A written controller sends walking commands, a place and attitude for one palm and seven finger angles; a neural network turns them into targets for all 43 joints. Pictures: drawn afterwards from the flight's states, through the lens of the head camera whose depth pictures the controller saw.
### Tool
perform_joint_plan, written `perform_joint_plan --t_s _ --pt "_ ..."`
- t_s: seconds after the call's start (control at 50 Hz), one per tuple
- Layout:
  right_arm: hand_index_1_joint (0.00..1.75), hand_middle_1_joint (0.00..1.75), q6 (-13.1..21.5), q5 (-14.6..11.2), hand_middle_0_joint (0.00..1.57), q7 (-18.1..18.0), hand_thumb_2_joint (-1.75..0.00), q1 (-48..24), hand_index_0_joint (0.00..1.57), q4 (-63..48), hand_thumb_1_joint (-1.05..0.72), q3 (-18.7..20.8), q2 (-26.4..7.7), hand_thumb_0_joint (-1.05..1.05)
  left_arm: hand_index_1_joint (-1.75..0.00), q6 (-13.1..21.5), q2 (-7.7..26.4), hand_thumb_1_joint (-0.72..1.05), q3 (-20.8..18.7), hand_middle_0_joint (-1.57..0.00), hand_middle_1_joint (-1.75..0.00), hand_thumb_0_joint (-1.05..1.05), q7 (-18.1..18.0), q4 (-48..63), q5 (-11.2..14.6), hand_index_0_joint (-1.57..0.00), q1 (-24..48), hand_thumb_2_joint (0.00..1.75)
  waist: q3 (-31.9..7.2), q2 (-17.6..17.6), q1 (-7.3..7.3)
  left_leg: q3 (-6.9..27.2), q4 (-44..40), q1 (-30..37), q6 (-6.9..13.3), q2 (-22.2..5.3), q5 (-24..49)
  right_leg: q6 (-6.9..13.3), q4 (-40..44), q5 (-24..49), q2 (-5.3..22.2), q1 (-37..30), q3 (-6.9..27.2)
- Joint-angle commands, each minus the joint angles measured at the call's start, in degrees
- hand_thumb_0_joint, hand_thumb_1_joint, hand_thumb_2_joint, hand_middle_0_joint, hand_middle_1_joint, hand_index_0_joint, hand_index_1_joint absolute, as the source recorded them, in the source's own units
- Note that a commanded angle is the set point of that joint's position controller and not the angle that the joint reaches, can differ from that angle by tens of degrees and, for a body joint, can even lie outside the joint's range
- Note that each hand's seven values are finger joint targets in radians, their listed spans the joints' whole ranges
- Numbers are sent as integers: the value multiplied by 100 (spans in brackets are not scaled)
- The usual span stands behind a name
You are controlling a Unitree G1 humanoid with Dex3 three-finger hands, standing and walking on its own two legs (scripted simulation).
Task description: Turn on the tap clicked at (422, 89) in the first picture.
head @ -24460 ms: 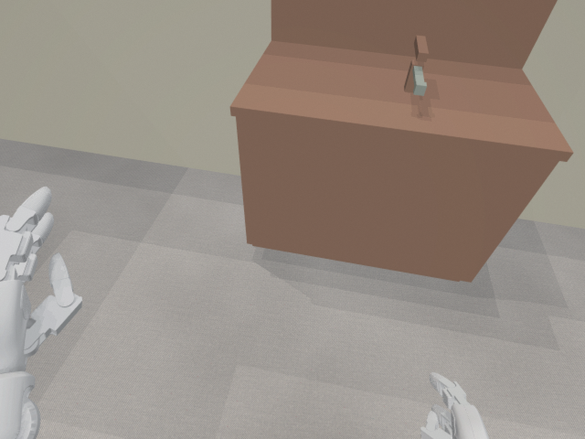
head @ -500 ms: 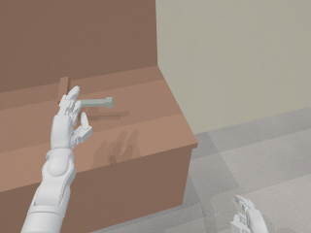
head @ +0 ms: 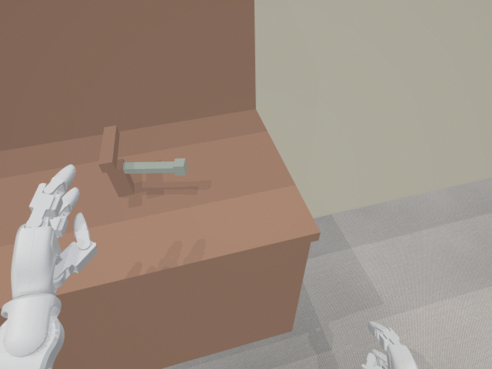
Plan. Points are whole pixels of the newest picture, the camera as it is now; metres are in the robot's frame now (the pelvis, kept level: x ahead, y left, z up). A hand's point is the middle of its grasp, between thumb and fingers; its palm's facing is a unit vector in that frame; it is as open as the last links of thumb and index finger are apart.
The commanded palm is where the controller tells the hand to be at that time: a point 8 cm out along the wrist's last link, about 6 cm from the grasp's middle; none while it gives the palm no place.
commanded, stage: draw the hand back beside the body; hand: left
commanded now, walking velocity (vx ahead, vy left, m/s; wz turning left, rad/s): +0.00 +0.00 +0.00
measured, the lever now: (180, 167) +0.52 +0.22 +0.03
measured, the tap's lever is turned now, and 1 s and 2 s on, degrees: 75 75 75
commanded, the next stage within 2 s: step back with the hand held close in 0.38 s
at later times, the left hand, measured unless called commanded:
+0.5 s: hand (78, 266) +0.19 +0.23 +0.16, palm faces +0.42 -0.84 -0.34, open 7.4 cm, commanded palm +0.15 +0.27 +0.17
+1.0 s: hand (53, 298) +0.15 +0.24 +0.15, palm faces +0.37 -0.80 -0.47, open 7.4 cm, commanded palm +0.10 +0.28 +0.17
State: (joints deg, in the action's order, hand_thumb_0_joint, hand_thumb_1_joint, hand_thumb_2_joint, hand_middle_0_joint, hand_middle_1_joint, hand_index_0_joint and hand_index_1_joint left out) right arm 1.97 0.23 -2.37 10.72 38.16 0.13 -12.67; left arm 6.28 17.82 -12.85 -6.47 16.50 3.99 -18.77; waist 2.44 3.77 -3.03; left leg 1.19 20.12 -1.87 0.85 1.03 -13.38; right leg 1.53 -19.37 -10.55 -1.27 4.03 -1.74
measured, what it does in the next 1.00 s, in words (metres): shifts its weight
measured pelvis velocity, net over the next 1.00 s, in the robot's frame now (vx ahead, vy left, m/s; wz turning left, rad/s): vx -0.06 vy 0.00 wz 0.01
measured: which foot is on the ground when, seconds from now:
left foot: down 0.00-1.00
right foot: down 0.00-1.00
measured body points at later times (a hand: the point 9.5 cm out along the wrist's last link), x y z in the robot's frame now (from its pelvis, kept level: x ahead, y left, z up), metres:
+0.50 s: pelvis -0.01 -0.01 +0.00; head -0.03 -0.04 +0.45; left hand +0.16 +0.27 +0.18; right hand +0.18 -0.22 -0.09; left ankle -0.02 +0.11 -0.75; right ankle +0.01 -0.10 -0.75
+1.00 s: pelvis -0.06 +0.00 -0.01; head -0.03 -0.02 +0.44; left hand +0.13 +0.28 +0.18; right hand +0.13 -0.24 -0.10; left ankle -0.02 +0.11 -0.75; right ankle +0.01 -0.10 -0.75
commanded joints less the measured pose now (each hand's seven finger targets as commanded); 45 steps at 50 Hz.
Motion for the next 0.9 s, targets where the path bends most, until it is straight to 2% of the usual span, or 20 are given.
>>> perform_joint_plan --t_s 0.0,0.02,0.08,0.14,0.18,0.28,0.36,0.4,0.46,0.48,0.5,0.52,0.54,0.58,0.64,0.7,0.72,0.78,0.82,0.88 --pt "30 30 424 -21 20 -46 -90 -804 20 -985 -90 239 -582 0 -30 438 1052 90 -797 -20 -30 0 -91 1605 14 -20 259 90 -687 -43 -24 19 -177 -308 -54 -117 1430 30 122 988 98 -391 49" --pt "30 30 438 -32 20 -44 -90 -791 20 -982 -90 249 -612 0 -30 435 1117 90 -880 -20 -30 0 -95 1705 16 -20 158 90 -642 107 -9 41 -174 -336 -74 -123 1397 35 131 915 92 -344 51" --pt "30 30 482 -28 20 -54 -90 -779 20 -1011 -90 261 -582 0 -30 462 1094 90 -970 -20 -30 0 -114 1798 28 -20 -245 90 -534 -106 -37 31 -153 -443 -55 -145 1270 20 98 844 105 -276 26" --pt "30 30 523 -42 20 -78 -90 -800 20 -956 -90 257 -567 0 -30 476 937 90 -778 -20 -30 0 -115 1698 9 -20 44 90 -307 -1 53 29 -162 -460 -25 -128 926 11 138 528 114 -21 43" --pt "30 30 546 -42 20 -106 -90 -804 20 -952 -90 270 -596 0 -30 500 964 90 -780 -20 -30 0 -127 1636 3 -20 163 90 -330 -237 58 31 -145 -461 15 -113 793 6 149 424 111 13 42" --pt "30 30 594 -43 20 -136 -90 -858 20 -953 -90 248 -568 0 -30 545 986 90 -793 -20 -30 0 -151 1621 5 -20 211 90 -419 -189 20 54 -164 -457 35 -93 580 12 156 236 129 -23 60" --pt "30 30 637 -40 20 -130 -90 -861 20 -950 -90 220 -542 0 -30 576 1000 90 -825 -20 -30 0 -159 1696 -5 -20 137 90 -427 75 2 52 -163 -486 15 -82 628 36 142 314 145 -90 69" --pt "30 30 645 -36 20 -123 -90 -875 20 -965 -90 224 -545 0 -30 570 1027 90 -856 -20 -30 0 -155 1680 11 -20 110 90 -417 -174 -6 52 -153 -509 31 -85 646 23 149 334 137 -89 63" --pt "30 30 643 -46 20 -121 -90 -876 20 -962 -90 228 -531 0 -30 573 988 90 -851 -20 -30 0 -136 1612 19 -20 56 90 -372 -64 4 18 -139 -513 36 -93 603 19 165 292 151 -52 82" --pt "30 30 652 -47 20 -126 -90 -889 20 -969 -90 217 -539 0 -30 589 1087 90 -886 -20 -30 0 -149 1702 20 -20 328 90 -409 6 7 24 -142 -516 45 -73 568 21 179 272 161 -73 100" --pt "30 30 574 -92 20 -133 -90 -804 20 -1164 -90 211 -622 0 -30 771 1878 90 -1751 -20 -30 0 -180 2026 2 -20 904 90 -54 -181 57 191 89 -866 188 -215 342 -24 437 522 425 402 612" --pt "30 30 530 -86 20 -142 -90 -811 20 -1073 -90 198 -573 0 -30 839 1828 90 -1696 -20 -30 0 -142 1828 -22 -20 878 90 -64 -138 109 255 178 -863 175 -188 245 14 474 572 582 470 706" --pt "30 30 485 -70 20 -141 -90 -698 20 -1043 -90 207 -540 0 -30 792 1236 90 -1275 -20 -30 0 -80 1324 -49 -20 105 90 -220 -404 151 281 294 -792 171 -241 495 8 386 789 651 510 633" --pt "30 30 398 -72 20 -95 -90 -619 20 -1190 -90 266 -629 0 -30 744 923 90 -972 -20 -30 0 -10 1307 -57 -20 -436 90 -688 -347 158 247 388 -682 156 -329 953 -31 184 1154 699 412 551" --pt "30 30 299 -65 20 -114 -90 -603 20 -1314 -90 303 -683 0 -30 744 1028 90 -1036 -20 -30 0 -36 1628 -68 -20 -728 90 -1140 -175 146 275 327 -646 132 -437 1688 -78 -179 1639 647 224 409" --pt "30 30 218 -72 20 -153 -90 -614 20 -1410 -90 346 -723 0 -30 734 1239 90 -1196 -20 -30 0 -98 1941 -89 -20 -688 90 -1210 -232 140 323 333 -799 114 -481 1941 -105 -311 1740 597 220 378" --pt "30 30 202 -58 20 -170 -90 -630 20 -1431 -90 348 -746 0 -30 748 1472 90 -1390 -20 -30 0 -125 2127 -97 -20 -624 90 -1274 -84 133 373 287 -853 109 -492 2045 -98 -415 1760 582 179 368" --pt "30 30 169 -76 20 -193 -90 -604 20 -1484 -90 366 -712 0 -30 743 1375 90 -1355 -20 -30 0 -154 2047 -96 -20 -745 90 -1143 -215 134 402 295 -1102 114 -501 1823 -130 -415 1454 546 273 379" --pt "30 30 156 -76 20 -201 -90 -606 20 -1487 -90 389 -731 0 -30 771 1522 90 -1494 -20 -30 0 -180 2127 -103 -20 -754 90 -1171 -140 144 432 289 -1237 123 -501 1615 -118 -415 1329 562 282 413" --pt "30 30 159 -98 20 -182 -90 -552 20 -1498 -90 393 -735 0 -30 765 1291 90 -1284 -20 -30 0 -185 2004 -106 -20 -822 90 -1011 -240 178 440 294 -1465 144 -492 982 -130 -309 844 550 462 477"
